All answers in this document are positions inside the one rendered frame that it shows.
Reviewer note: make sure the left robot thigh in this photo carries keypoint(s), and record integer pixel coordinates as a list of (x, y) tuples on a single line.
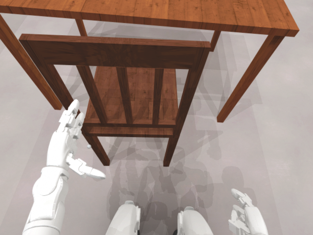
[(126, 221)]

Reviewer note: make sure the table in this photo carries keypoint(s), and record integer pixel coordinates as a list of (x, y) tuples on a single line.
[(268, 17)]

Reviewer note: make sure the right robot hand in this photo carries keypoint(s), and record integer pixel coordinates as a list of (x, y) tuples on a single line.
[(251, 222)]

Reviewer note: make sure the robot thigh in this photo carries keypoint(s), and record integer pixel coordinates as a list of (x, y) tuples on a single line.
[(191, 222), (126, 221)]

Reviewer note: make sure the chair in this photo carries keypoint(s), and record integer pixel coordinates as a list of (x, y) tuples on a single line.
[(134, 90)]

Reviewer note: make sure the right robot thigh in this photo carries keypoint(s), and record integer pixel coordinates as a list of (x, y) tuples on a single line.
[(191, 222)]

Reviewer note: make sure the left robot forearm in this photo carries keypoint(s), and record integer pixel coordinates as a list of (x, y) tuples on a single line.
[(48, 210)]

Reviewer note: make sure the left robot hand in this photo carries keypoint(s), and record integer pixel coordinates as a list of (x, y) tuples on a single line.
[(64, 140)]

